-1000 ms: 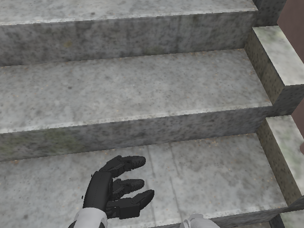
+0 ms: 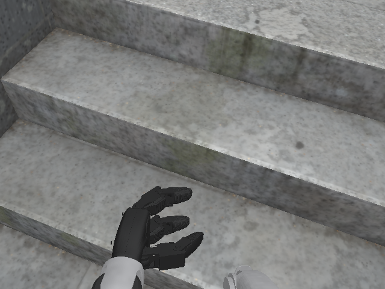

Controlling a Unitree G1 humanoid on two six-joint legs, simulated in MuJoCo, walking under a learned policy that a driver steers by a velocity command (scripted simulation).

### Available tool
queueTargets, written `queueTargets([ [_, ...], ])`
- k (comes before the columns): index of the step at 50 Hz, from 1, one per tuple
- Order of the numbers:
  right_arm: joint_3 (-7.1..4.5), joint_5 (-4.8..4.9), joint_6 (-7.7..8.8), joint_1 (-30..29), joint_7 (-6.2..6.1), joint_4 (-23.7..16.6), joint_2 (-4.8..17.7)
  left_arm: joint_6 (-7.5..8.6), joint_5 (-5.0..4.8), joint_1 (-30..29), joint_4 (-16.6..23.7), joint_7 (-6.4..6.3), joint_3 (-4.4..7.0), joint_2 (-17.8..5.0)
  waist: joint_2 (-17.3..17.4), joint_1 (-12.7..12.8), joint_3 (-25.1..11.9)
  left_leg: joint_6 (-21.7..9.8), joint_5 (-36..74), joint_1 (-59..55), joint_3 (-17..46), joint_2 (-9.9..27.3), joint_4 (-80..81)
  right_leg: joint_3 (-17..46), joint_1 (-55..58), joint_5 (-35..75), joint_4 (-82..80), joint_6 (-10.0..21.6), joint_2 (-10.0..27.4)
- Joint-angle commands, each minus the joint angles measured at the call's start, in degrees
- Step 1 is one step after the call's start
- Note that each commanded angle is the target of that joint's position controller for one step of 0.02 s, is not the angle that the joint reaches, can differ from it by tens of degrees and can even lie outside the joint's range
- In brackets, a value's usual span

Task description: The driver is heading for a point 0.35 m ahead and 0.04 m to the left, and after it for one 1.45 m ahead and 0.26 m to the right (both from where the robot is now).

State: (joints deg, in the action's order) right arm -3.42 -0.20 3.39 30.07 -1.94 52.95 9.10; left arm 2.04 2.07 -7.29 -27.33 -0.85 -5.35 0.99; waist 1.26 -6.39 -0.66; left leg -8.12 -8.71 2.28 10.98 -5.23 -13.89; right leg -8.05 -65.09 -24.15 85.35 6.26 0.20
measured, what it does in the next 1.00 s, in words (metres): climbs: right foot 0.17 m higher, then left foot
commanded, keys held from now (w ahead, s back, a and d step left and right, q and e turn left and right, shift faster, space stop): w+q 0.14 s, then q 0.14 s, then e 0.40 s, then w+e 0.32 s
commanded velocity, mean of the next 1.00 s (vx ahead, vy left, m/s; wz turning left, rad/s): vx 0.26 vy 0.00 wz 0.01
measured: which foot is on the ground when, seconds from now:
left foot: down 0.00-0.04, up 0.06-0.48, down 0.50-0.94, up 0.96-1.00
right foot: up 0.00-0.02, down 0.04-0.50, up 0.52-0.90, down 0.92-1.00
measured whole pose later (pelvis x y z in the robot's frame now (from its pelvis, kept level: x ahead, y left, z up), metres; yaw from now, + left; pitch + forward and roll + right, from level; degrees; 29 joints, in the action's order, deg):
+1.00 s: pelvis +0.39 -0.04 +0.18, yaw -3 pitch +1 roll -1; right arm -4.5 -2.7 2.4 17.5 1.6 42.8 14.6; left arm -2.4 0.7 8.6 -32.8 -3.6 1.0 -8.8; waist 2.1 0.2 -1.8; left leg -1.0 -8.2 19.5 -1.3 10.3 -57.5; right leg -4.1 -43.0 -38.5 79.7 5.1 -2.3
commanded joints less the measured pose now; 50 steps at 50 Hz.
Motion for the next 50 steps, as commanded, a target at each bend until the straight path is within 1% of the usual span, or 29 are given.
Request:
queueTargets([
  [1,-4.73,1.43,3.53,-13.4,1.31,-11.4,16.2,0.39,-1.98,16.9,-1.8,-0.99,6.64,-13.9,6.3,16.4,-20.1,-1.6,97.4,3.7,4.3,12.1,-21.7,1.1,44.9,0.3,-24.5,1.3,-4.5],
  [2,-5.13,0.54,5.13,-14.9,2.47,-12.6,15.9,0.65,-1.41,21.2,-3.8,-1.16,8.04,-16.6,3.2,18.7,-21.6,-0.9,84.0,10.1,4.5,9.1,-36.4,10.0,55.0,-6.9,-33.6,3.3,-2.5],
  [3,-3.31,1.00,5.26,-12.9,4.18,-14.4,6.2,0.61,-0.70,22.0,-6.3,-0.79,10.03,-21.9,-17.1,14.7,-22.5,3.2,3.2,32.1,-0.4,-4.9,-66.6,42.7,65.6,1.9,-47.3,13.9,17.1],
  [4,-3.16,-2.67,4.55,-13.2,5.03,-16.6,6.2,-0.59,-0.66,18.4,-5.4,-1.22,10.27,-18.5,-12.2,12.4,-21.1,3.1,-3.6,39.0,1.0,-2.7,-86.4,59.0,58.2,-8.2,-61.7,15.0,19.6],
  [5,-2.59,-3.73,2.81,-13.2,4.56,-17.5,3.8,-0.13,-1.51,14.1,-7.1,-1.46,9.64,-14.6,-5.9,8.3,-11.9,2.8,0.2,43.0,-0.3,0.6,-90.4,54.3,50.8,-25.9,-60.8,13.5,18.7],
  [6,-0.98,-4.43,2.21,-14.6,4.00,-18.5,1.7,0.91,-0.93,14.1,-10.8,-1.15,8.87,-11.3,1.0,6.2,-1.6,1.6,1.2,48.7,-2.0,1.8,-88.9,44.7,43.9,-25.2,-59.1,10.2,17.0],
  [7,-0.32,-3.98,1.18,-15.5,3.20,-19.0,1.4,2.01,-0.23,15.6,-13.0,-0.97,8.68,-10.0,3.3,5.7,1.6,1.0,0.3,49.9,-0.8,2.0,-90.7,37.0,40.6,-16.7,-58.1,7.8,15.5],
  [9,1.14,-1.91,-0.80,-15.6,1.48,-19.5,-1.5,2.84,0.66,19.6,-18.1,-1.32,7.53,-5.7,2.2,3.1,5.5,1.3,-4.8,55.2,-1.0,1.3,-100.1,25.5,38.7,0.1,-60.3,4.9,15.5],
  [11,2.17,-1.17,-2.20,-20.4,0.38,-22.4,-2.3,4.59,0.81,23.4,-22.1,-0.20,7.75,-7.7,-0.7,2.3,8.2,2.1,-10.9,63.4,-0.5,3.6,-96.4,17.7,42.3,8.0,-63.5,2.8,15.6],
  [15,-0.07,-2.80,-3.39,-22.5,1.89,-23.2,5.9,7.46,-0.18,16.6,-18.5,-1.68,9.52,-17.2,-2.1,-0.8,2.6,5.0,0.0,43.7,-9.2,5.6,-64.9,1.3,38.6,35.7,-69.9,0.9,12.6],
  [19,1.56,-1.55,-1.75,-21.1,3.40,-19.3,0.5,7.79,-0.54,22.1,-19.8,-3.01,10.41,-20.8,-4.8,4.1,-6.6,1.3,7.4,28.3,-17.1,5.6,-38.9,-0.7,56.1,57.1,-68.1,0.9,9.1],
  [22,0.43,-1.45,0.29,-17.7,3.04,-16.0,2.0,5.16,-2.05,25.6,-19.1,-0.99,9.82,-19.4,-10.2,4.7,-10.8,1.2,10.5,20.3,-17.2,3.1,-19.4,2.3,68.1,72.1,-55.2,-0.2,10.3],
  [23,0.83,-2.46,0.61,-16.9,2.66,-16.3,0.7,3.91,-3.18,28.7,-19.6,-0.81,9.82,-19.1,-6.1,2.9,-10.7,3.1,14.1,12.7,-21.1,0.5,-7.5,1.4,67.5,65.1,-49.7,-0.9,8.1],
  [24,-0.58,-4.01,0.97,-14.5,2.33,-13.2,3.7,3.97,-4.76,31.1,-18.9,-0.48,9.73,-17.6,-4.0,3.6,-10.4,3.6,28.7,0.1,-21.6,1.5,-5.1,2.1,58.4,57.7,-39.7,-2.5,6.0],
  [25,-1.02,-4.92,1.95,-12.5,2.29,-13.0,4.6,3.71,-5.37,30.6,-18.2,-1.24,10.11,-17.8,-0.8,1.3,-7.3,3.3,48.2,-8.3,-13.5,10.6,-3.6,1.3,42.8,18.8,-27.0,-2.9,1.6],
  [26,-1.66,-5.89,1.94,-5.2,1.93,-12.9,9.7,3.13,-6.19,34.0,-16.5,-2.32,9.06,-10.5,8.9,1.8,-17.5,-6.1,100.2,-22.9,2.4,30.9,-19.5,6.8,28.9,-15.2,-0.9,-6.1,-2.3],
  [27,-2.45,-4.37,1.02,-3.6,1.65,-14.2,13.0,2.01,-5.94,31.6,-16.7,-3.04,9.87,-12.1,0.2,-0.7,-22.9,-12.3,95.1,-18.5,1.4,35.5,-14.8,14.3,26.9,-11.0,15.6,-6.6,-3.2],
  [28,-3.02,-3.38,0.61,-9.1,1.16,-14.1,14.4,0.55,-3.52,27.9,-14.9,-3.62,9.83,-11.7,1.1,1.6,-20.9,-15.2,57.8,-11.4,0.6,34.3,-9.8,12.4,22.5,-7.8,23.8,-7.7,-0.8],
  [29,-1.88,-2.99,0.35,-14.6,0.99,-15.1,10.2,-0.36,-1.73,23.1,-12.3,-4.32,10.36,-13.0,1.0,4.2,-14.8,-12.5,31.2,-3.9,0.7,31.9,-4.5,9.9,18.7,-7.5,27.8,-7.9,0.8],
  [30,-1.08,-2.39,0.82,-15.3,0.63,-14.2,8.0,-0.91,-0.29,17.7,-9.1,-4.41,10.54,-13.1,3.7,5.6,-6.7,-9.5,21.1,1.4,-0.6,29.3,-1.1,9.9,13.0,-8.0,32.7,-7.3,1.0],
  [32,0.20,-1.49,1.44,-13.7,-0.40,-11.5,4.3,-2.13,0.03,17.7,-8.1,-2.83,10.08,-11.8,3.6,7.8,-0.7,-5.2,7.7,9.2,-6.3,26.0,1.1,11.3,10.7,-5.0,35.4,-5.1,1.7],
  [37,-1.11,-2.33,2.70,-5.8,-0.12,-6.2,8.2,-3.80,0.49,8.1,1.2,-1.34,6.90,-6.5,4.5,7.6,0.4,-2.3,-17.1,3.6,-7.9,27.6,4.1,14.6,-9.0,-6.8,43.5,-1.1,1.9],
  [41,-1.51,-1.44,2.67,-11.3,-1.18,-7.7,12.5,-4.85,0.15,3.0,6.2,-1.30,6.74,-9.0,6.0,9.9,2.8,-2.7,-7.0,9.4,-17.0,24.1,14.3,7.6,3.6,-6.9,17.9,-1.7,5.7],
  [43,-2.01,-0.60,2.29,-18.0,-0.90,-11.3,15.6,-5.02,-1.23,10.8,1.9,-1.02,5.85,-8.4,6.7,10.8,-1.0,-2.6,13.2,18.5,-27.4,21.5,15.6,0.6,29.1,-11.8,0.9,-0.1,4.4],
  [45,-2.81,0.52,2.14,-13.4,-0.10,-10.1,18.0,-5.48,-0.94,18.7,-1.3,-2.49,7.15,-11.1,10.1,10.5,-7.5,-4.9,49.8,8.4,-28.0,22.3,3.1,-4.2,37.1,-20.4,-4.3,2.0,-2.2],
  [47,-2.68,0.57,1.14,-14.6,1.75,-12.3,16.6,-4.34,-0.70,28.3,-3.1,-2.50,8.64,-15.2,8.1,15.9,-13.9,-1.6,62.3,7.0,-25.0,21.9,-29.5,11.4,46.0,-19.9,-27.8,4.9,-7.6],
  [48,-2.11,-0.34,0.80,-24.6,3.92,-21.7,12.0,-4.04,-0.46,31.5,-3.6,-3.37,12.09,-26.4,-21.2,18.7,-12.1,4.6,9.0,34.1,-21.2,10.3,-51.6,53.7,51.6,-39.6,-59.4,9.1,4.9],
  [49,-1.74,-4.61,0.79,-26.1,5.74,-25.2,7.7,-3.68,-2.63,25.0,-1.4,-4.15,13.97,-30.5,-21.4,15.6,-10.3,6.9,-4.0,45.9,-4.2,5.8,-74.8,77.2,50.5,-49.8,-81.0,8.1,9.1],
  [50,-0.59,-5.77,0.78,-25.0,5.95,-26.2,2.9,-2.67,-1.50,18.3,-1.0,-4.01,12.90,-28.2,-16.4,10.1,-4.9,7.3,1.1,52.4,-0.6,6.8,-86.9,74.9,45.9,-45.2,-80.2,6.7,11.9],
])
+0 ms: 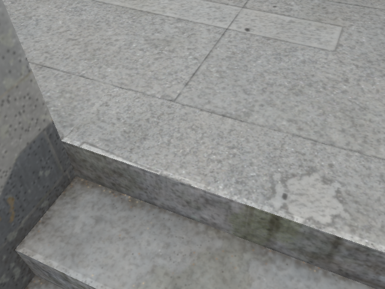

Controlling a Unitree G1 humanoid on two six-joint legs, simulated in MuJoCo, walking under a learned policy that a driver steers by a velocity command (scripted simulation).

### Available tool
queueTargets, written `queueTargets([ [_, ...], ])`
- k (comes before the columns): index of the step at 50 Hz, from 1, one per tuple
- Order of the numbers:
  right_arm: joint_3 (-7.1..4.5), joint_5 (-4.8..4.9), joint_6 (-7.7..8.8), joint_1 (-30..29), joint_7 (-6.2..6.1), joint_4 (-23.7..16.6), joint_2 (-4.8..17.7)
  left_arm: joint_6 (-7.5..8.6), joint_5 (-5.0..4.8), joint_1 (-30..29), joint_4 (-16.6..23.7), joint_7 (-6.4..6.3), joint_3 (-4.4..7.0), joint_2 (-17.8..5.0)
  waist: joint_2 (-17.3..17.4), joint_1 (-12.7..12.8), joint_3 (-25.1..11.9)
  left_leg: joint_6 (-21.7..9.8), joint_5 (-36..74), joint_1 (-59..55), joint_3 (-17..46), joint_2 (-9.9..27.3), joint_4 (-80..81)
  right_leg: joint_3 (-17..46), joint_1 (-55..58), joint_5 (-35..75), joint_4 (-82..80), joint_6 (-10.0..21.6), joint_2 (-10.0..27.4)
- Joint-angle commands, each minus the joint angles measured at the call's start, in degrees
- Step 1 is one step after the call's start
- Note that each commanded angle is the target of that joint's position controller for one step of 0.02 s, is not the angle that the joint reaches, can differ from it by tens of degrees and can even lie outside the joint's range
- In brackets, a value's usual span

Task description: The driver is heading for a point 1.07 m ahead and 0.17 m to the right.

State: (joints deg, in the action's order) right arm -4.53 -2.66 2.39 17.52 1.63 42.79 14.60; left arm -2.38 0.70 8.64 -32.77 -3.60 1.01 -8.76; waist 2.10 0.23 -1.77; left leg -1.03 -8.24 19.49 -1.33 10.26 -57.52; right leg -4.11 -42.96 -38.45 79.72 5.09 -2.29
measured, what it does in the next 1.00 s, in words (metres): climbs, turning right: left foot 0.17 m higher, then right foot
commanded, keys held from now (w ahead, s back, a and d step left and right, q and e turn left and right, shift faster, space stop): w+e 0.08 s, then e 0.36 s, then no key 0.56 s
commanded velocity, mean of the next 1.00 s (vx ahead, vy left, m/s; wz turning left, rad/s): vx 0.13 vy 0.00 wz -0.38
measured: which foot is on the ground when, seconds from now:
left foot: up 0.00-0.46, down 0.48-1.00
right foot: down 0.00-0.48, up 0.50-0.92, down 0.94-1.00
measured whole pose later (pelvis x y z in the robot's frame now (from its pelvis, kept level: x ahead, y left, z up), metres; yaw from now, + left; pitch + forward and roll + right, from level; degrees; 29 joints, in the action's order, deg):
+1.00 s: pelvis +0.34 -0.05 +0.29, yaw -21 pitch +0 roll +0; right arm -3.4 -0.3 0.2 17.9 -1.4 47.7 8.7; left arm 0.9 1.2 18.2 -42.6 -2.8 1.4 -4.1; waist 2.3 -0.9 -2.2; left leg -0.9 -19.0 21.0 -4.5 2.6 -39.3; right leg -2.1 -20.9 -15.8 36.5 2.5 -0.6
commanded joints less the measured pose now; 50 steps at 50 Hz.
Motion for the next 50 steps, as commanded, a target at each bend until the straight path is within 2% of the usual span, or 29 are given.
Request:
queueTargets([
  [1,1.58,-2.82,2.31,-11.7,1.77,-16.1,-3.7,2.66,1.13,1.6,1.2,0.00,5.28,-13.9,-11.2,0.5,2.5,0.6,2.7,38.0,8.0,-8.5,-51.0,62.6,17.3,-26.0,-67.6,7.8,12.8],
  [2,2.38,-2.07,2.61,-9.0,0.66,-15.0,-4.2,3.83,1.04,1.3,-1.2,0.78,4.22,-9.9,-7.4,-2.2,7.6,0.8,5.3,38.7,5.6,-7.3,-52.3,50.1,11.8,-11.8,-58.9,7.3,10.3],
  [3,2.83,-1.52,2.23,-7.3,-0.57,-13.2,-4.6,5.24,0.64,1.4,-4.1,2.08,3.65,-6.8,-6.2,-3.1,7.4,0.1,5.8,37.5,4.9,-7.2,-56.0,38.8,9.8,0.7,-53.2,6.2,7.3],
  [5,3.75,-1.17,0.64,-7.0,-1.77,-13.2,-5.5,6.32,0.64,6.6,-10.0,3.55,3.21,-5.4,-6.9,-3.5,6.3,-0.9,0.9,40.0,4.4,-7.3,-55.7,27.5,13.7,11.5,-50.5,6.7,4.6],
  [8,4.78,-1.33,-0.39,-11.8,-2.21,-14.5,-5.1,6.56,-1.16,13.0,-11.4,2.53,3.12,-5.8,-2.0,-0.9,6.9,-0.4,-1.8,45.1,1.5,-7.1,-44.9,26.6,22.3,36.1,-52.1,7.5,5.8],
  [10,4.37,-1.33,-0.73,-13.3,-1.97,-13.2,-5.3,7.24,-0.35,14.4,-11.3,1.36,3.41,-7.6,-4.0,0.6,1.4,-0.4,-0.5,45.3,-2.1,-9.1,-46.5,25.4,28.4,50.8,-51.8,7.9,7.1],
  [14,5.51,-1.18,-0.13,-25.3,-2.65,-18.2,-9.0,8.20,0.48,22.6,-13.8,0.84,4.50,-11.3,-5.9,5.8,1.9,-1.1,-14.3,68.2,-0.5,-9.0,-65.7,32.8,46.2,48.2,-56.3,11.7,12.8],
  [16,6.79,-1.01,-0.37,-32.5,-2.39,-22.3,-10.2,7.72,0.43,24.5,-15.4,0.86,4.03,-9.9,-5.4,6.7,4.4,-1.2,-19.5,70.7,-1.8,-7.9,-57.8,30.4,46.9,41.8,-60.3,9.7,10.4],
  [18,7.43,-0.56,-1.32,-36.1,-2.33,-26.2,-10.1,6.31,0.59,25.8,-17.0,-0.10,3.69,-8.9,-6.1,6.8,5.5,-1.2,-20.9,65.7,-1.4,-7.3,-48.3,29.2,44.5,49.0,-64.4,8.5,10.2],
  [20,7.96,0.44,-3.00,-34.5,-1.69,-26.4,-9.9,4.97,-1.19,24.9,-16.3,-0.79,4.15,-9.7,-8.2,6.1,1.9,-3.7,-19.5,42.0,-5.6,-7.8,-30.7,23.8,37.8,62.8,-74.1,8.0,9.4],
  [21,7.16,2.45,-3.01,-24.3,-1.94,-23.4,-8.6,5.01,-0.26,15.4,-11.8,-0.01,4.48,-11.3,-11.0,-0.1,-2.0,-5.2,-20.1,23.1,-6.5,-9.4,-19.4,17.2,30.8,86.2,-67.6,5.5,7.2],
  [22,4.91,3.54,-3.09,-13.8,-2.69,-19.6,-4.8,5.60,-1.06,13.1,-10.1,0.67,5.68,-14.1,-12.4,-3.6,-11.4,-5.5,-14.3,4.7,-6.9,-13.1,-15.5,19.1,29.4,108.0,-60.5,3.2,7.3],
  [23,3.06,4.21,-3.09,-4.2,-3.43,-16.8,-1.9,7.00,-3.01,10.5,-9.4,1.45,6.59,-17.5,-12.1,-8.3,-17.3,-6.0,-6.4,-4.7,-3.5,-12.3,-7.8,20.6,32.7,111.2,-52.4,1.0,9.1],
  [24,1.32,2.73,-2.62,1.0,-4.14,-15.2,1.7,8.67,-4.25,7.6,-8.7,2.49,7.14,-18.1,-8.4,-11.9,-21.6,-6.4,-3.4,-12.6,0.9,-11.1,5.0,18.9,33.7,103.3,-40.0,-1.5,6.3],
  [25,-0.24,0.13,-1.33,2.9,-4.69,-13.9,8.5,9.40,-5.40,9.5,-5.5,3.98,5.83,-11.2,17.2,-9.7,-26.5,-17.5,26.9,-27.4,30.6,9.2,15.9,16.9,14.6,41.9,-11.0,-6.5,-6.6],
  [26,-0.35,1.60,-2.94,-1.2,-5.10,-13.6,7.1,9.24,-0.80,12.6,-6.6,4.91,5.66,-11.3,20.2,-7.5,-33.5,-22.1,32.8,-20.1,49.7,12.1,29.1,18.5,14.7,17.2,13.4,-7.5,-10.7],
  [27,0.51,2.36,-3.14,-7.5,-4.79,-13.4,3.0,8.27,0.43,15.1,-6.6,5.62,5.39,-8.0,12.8,-2.0,-27.4,-21.0,8.8,-13.5,46.3,9.7,29.7,20.1,10.5,20.3,20.6,-7.1,-7.8],
  [29,2.49,1.35,-2.95,-12.5,-5.61,-8.8,-6.2,5.72,2.47,12.0,-6.3,4.87,3.85,-3.2,-0.7,1.9,-7.1,-16.8,-22.2,3.5,31.9,4.0,23.3,13.8,2.4,25.3,20.5,-5.4,-3.0],
  [31,2.66,0.49,-1.43,-11.3,-5.67,-3.9,-6.5,3.85,2.19,9.3,-4.6,3.51,1.86,0.7,-1.7,3.1,1.4,-15.5,-20.6,14.3,22.3,1.1,23.7,14.4,0.1,26.5,25.3,-3.9,-4.1],
  [33,2.29,0.62,0.75,-7.5,-4.30,0.3,-5.4,3.34,1.29,7.1,-2.4,2.07,0.90,2.0,0.1,3.2,1.6,-15.3,-15.3,13.2,20.4,2.1,26.6,14.1,-5.2,26.1,32.4,-3.2,-4.4],
  [36,1.17,0.88,2.73,-7.7,-2.86,1.0,-2.1,2.82,2.35,7.4,-1.3,1.35,0.93,-0.3,-1.5,5.7,-1.3,-13.7,-3.1,9.9,14.0,1.6,28.0,16.0,-5.4,30.2,25.5,-4.0,-2.7],
  [37,0.56,0.94,3.15,-7.0,-3.00,1.4,-0.4,2.87,2.64,6.2,-1.0,1.37,1.45,-1.7,-1.5,5.1,-1.1,-14.1,0.1,9.0,13.5,2.8,29.6,14.9,-6.1,29.9,25.2,-4.2,-2.4],
  [39,1.13,1.16,3.04,-10.9,-4.59,0.2,0.0,2.34,1.02,6.1,-0.8,2.17,1.02,-2.0,-1.2,7.2,-1.6,-11.8,0.3,10.7,7.8,1.7,33.4,9.7,3.3,27.9,-1.0,-4.8,3.3],
  [42,-0.43,0.43,2.38,-4.5,-5.06,0.1,3.7,1.83,-2.59,2.4,-2.6,2.98,0.41,-0.4,8.2,-0.2,-4.4,-11.4,3.3,6.1,4.1,1.6,40.0,0.0,21.2,19.6,-26.3,-2.9,4.1],
  [43,-0.28,0.11,1.84,-3.4,-4.52,0.6,2.8,1.93,-1.67,6.1,-4.1,2.45,0.82,0.2,9.7,-0.2,-6.4,-11.4,3.2,4.3,5.5,3.1,38.3,-0.4,24.9,21.8,-29.0,-1.8,4.3],
  [46,-0.18,1.37,-1.20,1.8,-3.27,2.6,-0.7,3.78,0.93,9.5,-7.0,1.50,1.27,1.1,-0.2,-1.0,-0.7,-6.7,-9.2,3.0,2.1,-1.7,28.8,2.4,30.2,21.5,-51.5,-1.7,2.4],
  [47,0.33,1.61,-1.85,3.6,-3.01,2.3,-3.5,4.74,1.80,10.8,-6.3,1.59,1.62,-1.4,-7.2,-1.2,-0.7,-3.6,-15.1,7.4,0.3,-4.5,19.0,15.5,33.1,25.6,-57.3,-1.2,11.3],
  [48,1.19,2.88,-2.22,5.1,-2.67,1.8,-6.1,4.46,0.95,9.5,-5.2,1.14,0.95,-0.9,-14.2,-1.9,-2.3,-0.4,-16.6,7.6,-0.2,-5.9,17.7,24.8,28.6,21.3,-65.0,3.5,18.4],
  [50,0.66,3.15,-2.45,4.8,-2.95,2.9,-4.0,3.90,0.36,7.1,-6.1,0.38,0.77,0.6,-13.5,-3.1,3.5,0.7,-11.4,-1.0,0.8,-6.4,17.4,26.7,16.0,-2.9,-71.4,6.5,16.1],
])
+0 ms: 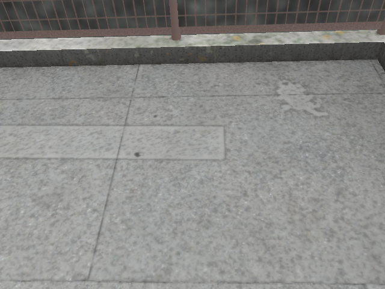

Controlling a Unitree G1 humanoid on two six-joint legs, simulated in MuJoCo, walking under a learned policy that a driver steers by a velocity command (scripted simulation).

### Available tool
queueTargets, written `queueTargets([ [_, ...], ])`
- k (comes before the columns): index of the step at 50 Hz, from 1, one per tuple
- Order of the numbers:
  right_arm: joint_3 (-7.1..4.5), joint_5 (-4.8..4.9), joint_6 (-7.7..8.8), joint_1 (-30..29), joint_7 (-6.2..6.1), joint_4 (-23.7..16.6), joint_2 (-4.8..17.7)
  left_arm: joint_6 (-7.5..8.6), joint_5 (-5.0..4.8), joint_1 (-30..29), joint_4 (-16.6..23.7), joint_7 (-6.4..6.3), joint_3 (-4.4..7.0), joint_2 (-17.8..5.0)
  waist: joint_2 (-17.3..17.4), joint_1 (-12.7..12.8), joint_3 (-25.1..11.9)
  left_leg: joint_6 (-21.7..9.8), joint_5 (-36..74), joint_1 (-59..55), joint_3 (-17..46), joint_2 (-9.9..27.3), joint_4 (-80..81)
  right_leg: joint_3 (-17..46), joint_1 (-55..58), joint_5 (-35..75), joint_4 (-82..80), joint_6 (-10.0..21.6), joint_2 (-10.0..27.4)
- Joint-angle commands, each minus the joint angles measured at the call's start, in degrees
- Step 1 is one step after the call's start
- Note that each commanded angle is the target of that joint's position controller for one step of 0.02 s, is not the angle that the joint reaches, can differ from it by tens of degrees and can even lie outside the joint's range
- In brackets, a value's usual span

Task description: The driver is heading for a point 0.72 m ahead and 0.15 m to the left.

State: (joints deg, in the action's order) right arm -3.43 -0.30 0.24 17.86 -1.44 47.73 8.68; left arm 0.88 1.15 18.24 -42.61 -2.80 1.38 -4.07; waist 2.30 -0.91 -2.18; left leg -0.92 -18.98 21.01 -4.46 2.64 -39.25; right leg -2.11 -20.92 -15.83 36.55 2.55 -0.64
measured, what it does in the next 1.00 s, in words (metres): walks ahead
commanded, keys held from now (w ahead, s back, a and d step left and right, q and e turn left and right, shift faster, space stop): no key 0.34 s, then w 0.66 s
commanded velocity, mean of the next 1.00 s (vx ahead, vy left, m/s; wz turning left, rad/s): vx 0.22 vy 0.00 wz -0.01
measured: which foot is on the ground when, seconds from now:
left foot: down 0.00-1.00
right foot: down 0.00-0.62, up 0.64-1.00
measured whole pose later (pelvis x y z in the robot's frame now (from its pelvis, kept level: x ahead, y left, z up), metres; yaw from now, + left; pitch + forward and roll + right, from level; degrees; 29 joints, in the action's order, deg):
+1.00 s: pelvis +0.23 +0.02 +0.04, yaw +1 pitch +6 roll -4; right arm 0.3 0.9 6.0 35.2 -1.3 58.5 4.3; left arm 0.3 -1.2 -7.1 -32.3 0.6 -3.8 0.0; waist 1.6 -3.6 -0.6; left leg -3.8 -9.9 -6.0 -4.0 3.1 -3.9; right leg -14.8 -57.9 -28.7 76.8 11.7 0.1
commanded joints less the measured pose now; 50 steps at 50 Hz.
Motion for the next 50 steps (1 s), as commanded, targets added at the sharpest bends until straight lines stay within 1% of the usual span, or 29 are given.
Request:
queueTargets([
  [1,-0.24,0.75,-0.24,4.6,-0.09,-1.2,1.6,0.56,-0.06,-3.0,3.3,-0.37,0.27,-3.6,-11.5,-2.6,5.4,0.4,0.9,-4.1,3.7,0.8,3.7,20.7,-5.7,-24.2,-27.1,7.4,11.9],
  [3,-0.28,-0.26,0.04,7.0,-0.50,0.8,1.9,0.98,-0.13,-1.2,1.7,-0.38,0.86,-4.4,-6.4,-2.6,7.0,0.2,5.1,-6.4,4.4,1.3,12.1,14.3,-2.4,-13.0,-22.1,4.0,8.1],
  [5,-0.04,-0.26,0.57,7.3,-0.49,1.7,1.5,1.58,-0.80,2.2,0.7,0.09,1.22,-4.8,-3.5,-0.7,6.0,0.0,7.0,-4.7,5.6,2.4,15.2,10.9,3.4,-1.6,-19.9,2.6,6.1],
  [10,0.58,0.37,1.58,6.2,-0.66,2.6,1.2,1.76,-0.42,3.1,-1.0,-0.16,1.16,-5.4,-3.0,0.5,2.6,-0.7,11.7,-4.9,5.8,3.1,17.5,8.4,12.2,16.6,-15.1,2.7,5.6],
  [17,0.97,0.11,1.33,6.5,-0.48,3.6,0.7,1.72,-0.62,3.8,-3.0,-0.19,0.74,-5.6,-2.2,0.7,1.9,-0.8,13.8,-7.4,5.7,3.2,17.7,7.2,13.3,20.1,-15.0,2.7,5.9],
  [19,0.80,-0.26,0.94,6.5,-0.60,3.7,1.0,1.48,-0.72,4.4,-3.8,-0.10,1.21,-6.5,-2.5,1.2,2.3,-1.6,6.8,-6.6,4.5,1.7,16.1,7.4,12.7,8.0,-15.7,3.4,5.1],
  [21,0.37,-0.59,0.60,6.4,-0.46,2.9,1.8,0.65,-0.58,5.4,-4.3,0.06,2.63,-10.2,-5.6,1.7,4.6,-2.8,-3.7,-1.9,2.1,-0.9,11.0,11.0,10.4,-13.1,-18.3,6.1,5.9],
  [24,0.29,-1.05,0.71,2.1,0.15,-0.2,1.6,-0.19,-0.63,8.5,-5.5,0.38,3.99,-13.5,-10.7,4.2,8.7,-3.7,-6.3,10.8,-1.2,-1.9,-0.2,23.9,10.6,-32.5,-25.5,12.2,13.6],
  [26,0.49,-1.15,1.49,1.1,1.00,-1.6,1.2,0.08,-1.10,7.1,-5.8,0.57,3.91,-12.2,-11.6,3.7,9.0,-4.7,-2.7,9.8,-0.9,-0.1,-6.9,27.5,5.4,-33.1,-28.8,14.9,16.0],
  [27,0.54,-1.13,2.00,2.9,1.40,-1.5,1.0,0.43,-1.11,4.5,-5.6,0.72,3.87,-12.1,-9.8,1.9,8.3,-5.3,-2.1,6.4,-0.6,0.2,-7.4,25.8,2.1,-29.6,-28.5,15.0,15.7],
  [28,0.45,-0.43,2.67,5.0,1.62,-1.3,1.6,0.59,-1.02,-0.6,-5.0,0.74,3.73,-11.8,-8.8,-1.0,7.5,-6.1,-0.6,0.8,0.0,0.7,-4.5,23.0,-3.0,-24.7,-27.3,14.6,14.6],
  [30,-0.07,0.00,3.01,19.6,0.66,3.6,2.9,1.24,-0.85,-7.4,-3.9,1.00,3.67,-10.9,-1.6,-8.3,7.5,-6.3,0.6,-18.7,-0.3,-2.2,11.3,11.5,-14.6,-13.2,-13.3,11.0,7.0],
  [31,-1.19,-1.07,3.21,28.3,-0.32,6.0,5.8,2.35,-1.29,-8.4,-4.4,1.90,3.09,-8.0,9.0,-11.4,4.6,-7.1,-1.7,-29.6,12.6,4.9,19.6,4.3,-22.3,-3.0,7.5,8.5,1.3],
  [32,-2.18,-0.39,2.88,29.9,-0.52,5.1,11.3,3.88,-1.33,-4.8,-3.8,3.19,2.58,-4.8,16.5,-8.9,1.2,-11.1,-12.4,-32.7,37.9,17.5,31.5,-2.1,-30.9,-5.8,30.1,4.1,-3.9],
  [33,-2.08,-0.59,2.55,23.4,-0.89,3.8,11.1,4.41,-0.29,-3.8,-3.3,3.40,3.27,-6.3,14.0,-6.0,2.4,-16.8,-27.6,-27.8,50.2,21.9,37.6,0.4,-37.9,-5.6,51.1,2.3,-2.1],
  [34,-2.08,-1.02,2.94,16.3,-0.44,2.7,10.8,4.71,0.28,-10.3,-0.6,3.09,3.17,-6.4,7.0,-4.0,7.3,-19.3,-26.3,-25.1,44.0,21.6,35.4,0.7,-47.7,-3.8,71.9,1.9,0.0],
  [35,-1.66,-1.53,3.80,15.9,0.17,3.4,9.9,5.38,0.85,-14.4,1.7,3.04,2.12,-4.3,-0.1,-3.6,8.2,-18.1,-21.0,-23.7,33.8,19.0,32.6,1.2,-53.5,-2.2,81.1,2.3,0.9],
  [38,0.98,-1.98,6.01,18.8,1.23,8.0,2.0,3.99,0.59,-15.3,4.9,3.41,-0.77,1.5,-3.2,-0.9,7.7,-11.6,-11.1,-18.7,20.4,12.7,25.7,1.6,-62.0,-3.1,96.5,5.7,0.8],
  [39,1.44,-2.43,6.17,20.0,1.60,9.3,1.0,3.34,0.02,-17.8,6.6,3.31,-1.87,3.9,-0.9,-0.9,8.1,-11.5,-9.0,-17.3,19.8,13.2,25.9,1.2,-66.3,-5.7,105.1,6.9,-0.1],
  [41,2.15,-1.40,7.50,17.7,2.46,10.2,1.4,2.11,-0.47,-24.1,12.0,2.71,-3.38,3.5,1.4,1.4,11.7,-8.8,-13.8,-10.0,14.9,11.7,32.3,-1.0,-65.7,-10.0,94.4,8.0,1.9],
  [42,2.55,-0.87,7.09,16.6,2.44,11.1,1.0,1.49,-0.57,-27.6,14.5,2.73,-4.10,2.7,0.5,2.2,14.5,-6.7,-10.0,-2.8,11.1,8.8,36.1,-4.4,-61.0,-8.4,82.0,7.7,3.7],
  [43,3.14,-0.26,6.55,17.1,1.71,11.6,0.7,0.95,-1.57,-30.0,16.2,2.77,-4.48,1.6,1.5,1.4,14.8,-7.1,-4.9,0.8,9.1,7.3,40.4,-7.5,-55.4,-7.8,73.9,7.0,3.9],
  [44,3.04,0.61,5.77,17.7,0.01,11.1,1.5,0.26,-2.04,-28.7,15.9,3.49,-4.65,0.2,2.6,0.9,13.4,-9.6,5.7,3.0,8.0,7.0,45.7,-10.1,-45.6,-6.2,62.5,6.3,4.7],
  [45,2.81,1.22,5.21,19.5,-0.93,11.8,2.6,-0.38,-2.17,-27.9,15.7,3.59,-4.93,0.9,3.0,0.3,10.4,-10.2,15.5,0.1,5.4,6.7,47.3,-11.3,-37.6,-5.7,55.8,6.6,4.6],
  [46,2.87,1.29,5.69,19.8,-1.10,10.2,3.6,-0.66,-2.74,-25.5,14.5,3.63,-4.67,2.0,1.4,0.5,7.2,-10.3,35.9,-1.8,3.1,8.1,46.7,-13.5,-27.5,-5.0,51.5,8.0,3.7],
  [47,2.32,1.82,6.01,20.1,-1.04,9.5,6.4,-0.86,-2.93,-22.2,13.0,3.48,-4.22,1.4,0.6,2.4,1.9,-10.2,60.9,-7.6,0.0,8.4,40.7,-15.0,-18.9,-7.2,44.6,9.1,0.8],
  [48,1.29,1.82,6.53,22.3,-1.04,8.7,9.7,-1.01,-3.04,-19.3,11.5,3.27,-3.16,0.1,2.7,3.5,-3.5,-10.4,85.5,-14.5,0.2,10.1,32.9,-16.5,-13.4,-11.5,40.7,9.2,-3.1],
  [49,0.27,1.24,6.76,21.6,-0.65,7.5,12.5,-0.99,-2.71,-13.2,9.6,2.86,-1.80,-2.1,6.4,6.7,-7.8,-10.4,98.6,-21.6,0.9,11.9,23.1,-15.2,-10.3,-14.9,37.0,9.9,-4.9],
  [50,-0.95,1.81,7.48,19.9,0.58,6.4,14.5,-1.28,-1.98,-7.7,8.6,2.35,-0.66,-4.7,11.5,9.6,-11.8,-10.1,107.3,-25.8,0.9,13.6,11.6,-11.3,-5.2,-19.3,31.9,11.0,-6.5],
])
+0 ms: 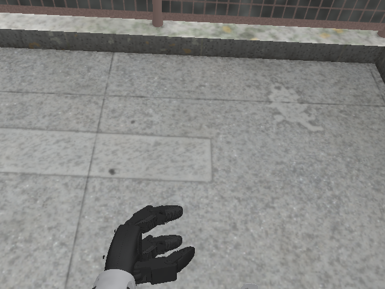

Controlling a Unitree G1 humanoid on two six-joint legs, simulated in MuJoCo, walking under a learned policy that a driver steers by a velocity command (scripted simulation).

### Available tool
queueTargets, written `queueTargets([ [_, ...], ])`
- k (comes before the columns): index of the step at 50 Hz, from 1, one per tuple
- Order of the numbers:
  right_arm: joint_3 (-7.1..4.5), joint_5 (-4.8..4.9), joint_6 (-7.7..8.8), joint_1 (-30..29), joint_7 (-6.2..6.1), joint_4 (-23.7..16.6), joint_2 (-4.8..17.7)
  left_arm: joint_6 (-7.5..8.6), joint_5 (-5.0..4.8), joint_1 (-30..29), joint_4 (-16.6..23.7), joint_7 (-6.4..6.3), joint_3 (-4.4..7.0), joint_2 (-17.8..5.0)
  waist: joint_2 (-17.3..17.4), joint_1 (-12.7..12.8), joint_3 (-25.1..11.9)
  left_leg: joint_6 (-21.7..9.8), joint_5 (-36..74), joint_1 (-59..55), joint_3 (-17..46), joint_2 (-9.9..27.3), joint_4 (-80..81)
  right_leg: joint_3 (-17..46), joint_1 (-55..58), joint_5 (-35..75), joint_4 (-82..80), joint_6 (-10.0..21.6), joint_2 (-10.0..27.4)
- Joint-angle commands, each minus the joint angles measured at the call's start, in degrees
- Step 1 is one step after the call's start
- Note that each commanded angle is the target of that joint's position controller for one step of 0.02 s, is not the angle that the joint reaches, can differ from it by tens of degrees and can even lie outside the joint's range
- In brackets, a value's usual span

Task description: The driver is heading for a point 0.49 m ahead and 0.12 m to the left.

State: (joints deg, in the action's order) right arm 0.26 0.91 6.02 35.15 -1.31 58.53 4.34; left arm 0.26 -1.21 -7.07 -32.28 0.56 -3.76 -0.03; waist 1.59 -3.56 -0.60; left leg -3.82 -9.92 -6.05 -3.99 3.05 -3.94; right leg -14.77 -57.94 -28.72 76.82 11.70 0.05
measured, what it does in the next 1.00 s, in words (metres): climbs: right foot 0.17 m higher, then left foot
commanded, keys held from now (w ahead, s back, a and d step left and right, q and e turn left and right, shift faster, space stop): w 0.24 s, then w+q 0.22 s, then no key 0.54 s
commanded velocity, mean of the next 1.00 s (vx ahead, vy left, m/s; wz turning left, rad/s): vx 0.33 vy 0.00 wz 0.12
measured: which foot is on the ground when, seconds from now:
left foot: down 0.00-0.04, up 0.06-0.52, down 0.54-1.00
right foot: up 0.00-0.00, down 0.02-0.54, up 0.56-0.98, down 1.00-1.00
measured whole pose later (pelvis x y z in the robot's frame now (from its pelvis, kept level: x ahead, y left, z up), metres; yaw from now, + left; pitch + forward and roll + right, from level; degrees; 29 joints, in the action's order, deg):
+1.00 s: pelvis +0.48 +0.02 +0.15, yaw +9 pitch +0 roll +2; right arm -0.8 -1.1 3.0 19.3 -0.7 47.7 10.6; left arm 1.1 1.4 13.8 -46.4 -1.5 0.9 -10.4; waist -2.0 -1.2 0.7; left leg -5.6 -16.5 6.7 -3.0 -6.6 -23.2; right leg -1.0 -21.5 -7.0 31.9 1.6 1.8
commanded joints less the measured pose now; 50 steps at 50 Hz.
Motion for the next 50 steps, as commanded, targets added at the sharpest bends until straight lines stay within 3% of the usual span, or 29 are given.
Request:
queueTargets([
  [1,-5.54,0.65,3.08,-1.1,1.77,-6.6,20.0,0.27,1.86,23.7,-1.4,-1.50,6.25,-13.7,11.2,16.6,-18.7,-5.8,93.0,7.1,0.9,11.9,-40.1,12.3,42.9,-7.3,-14.9,4.0,-3.3],
  [2,-4.86,2.60,4.57,-0.9,3.92,-11.0,14.5,1.11,2.90,29.2,-4.4,-1.49,8.60,-20.7,-4.3,15.3,-23.5,-3.4,62.2,27.4,4.9,1.8,-61.6,45.9,55.1,-27.4,-34.2,10.0,11.3],
  [3,-6.60,-0.30,5.24,-8.8,5.52,-12.7,12.9,-0.03,2.32,27.2,-5.7,-1.55,10.44,-22.8,-11.8,15.3,-19.8,-1.6,7.1,40.3,9.2,-10.3,-90.8,75.8,51.3,-30.5,-62.9,11.6,15.9],
  [4,-6.17,-1.36,4.40,-8.7,4.74,-16.5,7.2,1.21,1.58,17.8,-5.9,-0.76,10.35,-20.4,-6.4,7.8,-14.8,-1.5,5.7,48.6,17.7,-7.7,-107.5,72.1,45.3,-24.8,-62.9,10.1,19.5],
  [5,-4.98,-2.20,3.34,-14.2,3.50,-19.6,5.5,2.68,0.94,15.2,-8.1,-0.20,9.55,-17.2,-0.5,5.4,-6.7,-2.4,5.9,52.5,12.9,-5.0,-111.8,62.3,38.2,-20.7,-59.5,8.4,19.2],
  [6,-4.39,-2.45,1.85,-17.5,1.91,-21.0,4.1,3.86,1.80,16.7,-12.6,-0.26,8.58,-13.0,5.2,3.5,1.8,-3.6,4.3,56.0,12.4,-3.7,-110.3,49.7,30.6,-12.1,-55.3,5.5,17.4],
  [7,-2.60,-2.61,0.59,-16.0,1.09,-22.2,0.5,4.69,2.82,17.6,-15.8,-0.21,7.06,-8.3,5.5,-1.0,4.5,-4.0,4.4,56.1,14.3,-2.5,-107.1,39.7,26.0,-2.0,-53.4,2.0,14.4],
  [8,-2.03,-2.13,-0.91,-13.9,0.81,-20.9,0.4,5.14,3.86,18.6,-18.1,0.06,6.55,-6.6,4.6,-1.8,5.0,-4.3,0.7,57.3,14.2,-3.2,-106.3,32.9,25.5,2.0,-53.0,0.0,12.8],
  [9,-1.66,-2.13,-2.52,-11.8,1.07,-20.2,0.5,5.66,3.68,19.5,-18.6,0.26,6.70,-8.5,1.5,-3.2,5.7,-3.5,-3.5,56.7,14.1,-2.9,-98.6,27.2,24.8,1.4,-55.0,-0.3,11.5],
  [10,-1.43,-2.11,-3.54,-15.3,1.09,-21.7,1.4,6.46,3.23,19.6,-19.5,0.43,6.81,-9.7,0.6,-3.1,7.5,-3.0,-4.3,56.6,13.0,-2.7,-92.3,23.0,22.8,4.0,-58.1,-1.1,9.6],
  [11,-2.07,-2.13,-3.63,-17.3,1.17,-21.7,3.8,7.17,2.67,19.3,-18.8,0.49,6.63,-10.4,1.2,-2.2,6.7,-2.5,2.0,54.0,11.3,-2.1,-84.5,20.1,23.8,11.3,-61.2,-1.7,8.5],
  [13,-3.11,-2.78,-3.43,-20.1,1.95,-21.8,7.8,8.70,1.78,22.0,-19.3,0.50,7.30,-14.3,-1.6,-1.1,4.8,-1.0,10.9,50.2,5.9,-0.4,-68.6,14.1,29.2,26.3,-64.7,-2.5,6.7],
  [16,-3.26,-1.10,-2.43,-25.0,3.57,-20.6,8.1,9.99,1.44,25.9,-17.7,-0.04,7.93,-17.9,-3.1,2.2,0.4,-0.5,13.8,42.8,-0.2,-0.1,-49.5,9.4,41.6,38.8,-68.2,-3.5,5.3],
  [18,-2.68,-0.45,-2.91,-32.0,4.08,-22.3,6.4,9.21,1.57,29.8,-17.3,-0.52,8.22,-18.8,-6.1,6.0,0.8,-0.4,11.9,42.6,-2.5,-1.1,-38.5,9.2,51.7,38.9,-71.1,-4.4,6.6],
  [21,-3.08,-1.56,-3.45,-33.7,3.70,-22.7,7.6,8.30,1.53,32.8,-17.4,-1.53,7.80,-18.4,-8.0,6.7,0.9,-2.0,9.4,40.5,-4.5,-3.8,-30.3,6.0,64.3,57.9,-66.5,-5.7,9.8],
  [24,-4.20,-3.30,-3.63,-27.9,3.24,-21.1,10.5,6.54,2.37,33.9,-17.2,-3.31,7.98,-19.9,-11.2,3.9,-1.3,-5.0,0.9,34.2,-4.9,-7.8,-27.7,4.9,70.2,80.8,-54.1,-6.7,12.7],
  [25,-4.94,-3.38,-3.30,-22.6,3.32,-19.4,11.8,5.63,2.43,34.2,-16.9,-3.59,8.40,-20.7,-10.4,2.2,-3.1,-5.9,0.9,29.5,-4.3,-9.4,-23.8,4.3,69.9,80.8,-45.2,-6.7,12.3],
  [26,-5.34,-4.07,-2.50,-16.5,3.16,-17.6,12.3,5.11,1.47,33.5,-16.2,-3.77,8.63,-21.4,-9.2,-1.1,-5.3,-6.9,7.5,19.0,-2.2,-8.5,-17.5,3.4,63.5,72.7,-35.1,-7.2,11.5],
  [27,-6.06,-5.02,-2.01,-10.3,2.55,-16.6,15.1,5.31,0.85,32.1,-13.7,-3.69,8.20,-19.8,-5.5,-3.5,-11.0,-9.1,15.2,3.1,6.4,0.1,-22.5,4.4,49.3,51.0,-20.9,-7.2,10.0],
  [28,-6.97,-4.43,-1.91,-11.4,1.96,-16.5,20.3,5.58,-1.36,37.0,-11.1,-2.80,6.47,-13.2,13.1,0.9,-17.7,-21.2,42.7,-16.6,32.8,20.2,-25.0,5.3,25.1,-4.3,2.7,-11.0,-1.7],
  [29,-7.21,-1.50,-2.51,-10.9,1.82,-18.1,19.3,5.22,0.30,33.7,-11.1,-2.72,7.70,-18.3,-0.2,-1.1,-20.6,-23.9,50.9,-12.1,34.6,20.7,-22.4,15.6,22.2,-1.2,8.7,-11.2,-1.2],
  [30,-6.35,-0.95,-2.58,-15.1,1.53,-18.4,17.0,5.67,0.36,28.1,-9.6,-2.34,7.39,-17.5,-1.5,-0.2,-14.0,-21.5,49.2,-4.8,26.6,17.9,-19.7,18.3,21.1,4.0,7.2,-11.1,0.9],
  [31,-5.27,-1.05,-2.62,-17.7,1.47,-18.3,13.7,5.99,0.58,27.5,-9.5,-2.05,7.21,-17.3,-3.4,2.1,-7.3,-17.5,46.1,3.8,21.6,15.2,-16.4,17.8,22.7,6.6,2.1,-11.0,2.2],
  [33,-4.13,-0.79,-2.16,-19.5,1.02,-17.8,11.4,4.11,2.55,28.2,-10.2,-1.61,7.35,-17.6,-2.7,4.9,-2.7,-12.5,43.1,12.6,15.1,10.7,-12.7,17.1,27.0,8.2,-5.0,-11.7,3.3],
  [35,-3.72,-0.98,-1.27,-18.5,1.01,-16.9,12.2,2.24,3.04,30.1,-11.1,-1.35,7.12,-16.1,-0.7,6.2,-2.5,-10.7,47.9,15.9,11.2,8.5,-11.7,15.9,30.0,9.8,-9.3,-12.4,2.6],
  [38,-3.49,-1.96,-0.75,-16.8,1.11,-15.5,13.6,1.39,3.04,29.9,-11.9,-1.05,6.65,-14.8,1.9,6.4,-2.9,-8.4,51.5,15.5,6.7,5.7,-12.1,14.5,29.9,14.9,-17.0,-12.7,2.4],
  [42,-3.05,-1.98,-1.50,-14.5,1.03,-14.3,13.5,0.74,2.69,23.4,-11.0,-1.19,6.06,-14.2,4.3,3.7,-2.1,-5.6,47.2,13.8,4.7,4.2,-12.7,13.0,31.0,19.5,-28.8,-12.3,2.4],
  [48,-2.47,-2.19,-2.57,-14.7,0.40,-13.3,12.8,1.13,2.47,22.7,-11.4,-2.26,5.80,-14.3,3.2,3.3,-0.5,-7.0,37.5,13.6,8.0,6.9,-17.6,13.1,38.6,17.5,-42.5,-10.0,1.1],
  [50,-2.18,-1.74,-2.52,-15.0,0.12,-13.2,12.1,2.31,2.97,25.9,-12.4,-2.73,5.79,-15.2,-1.3,4.9,-1.1,-3.4,24.2,18.1,8.6,4.7,-21.3,17.2,49.4,33.2,-53.4,-8.5,4.3],
])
